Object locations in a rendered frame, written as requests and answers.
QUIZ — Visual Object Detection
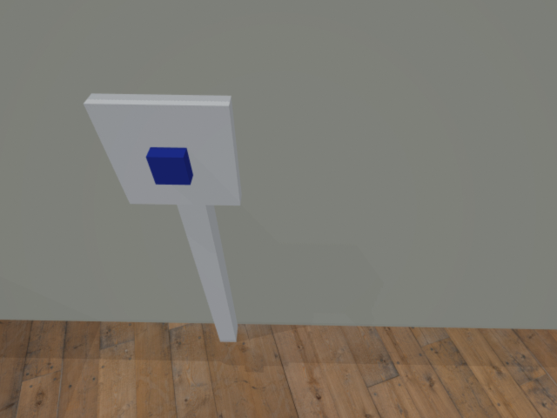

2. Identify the button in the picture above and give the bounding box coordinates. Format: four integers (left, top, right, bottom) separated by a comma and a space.
146, 147, 193, 185

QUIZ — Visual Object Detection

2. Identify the panel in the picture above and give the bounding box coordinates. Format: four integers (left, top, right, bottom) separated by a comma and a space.
84, 93, 242, 342

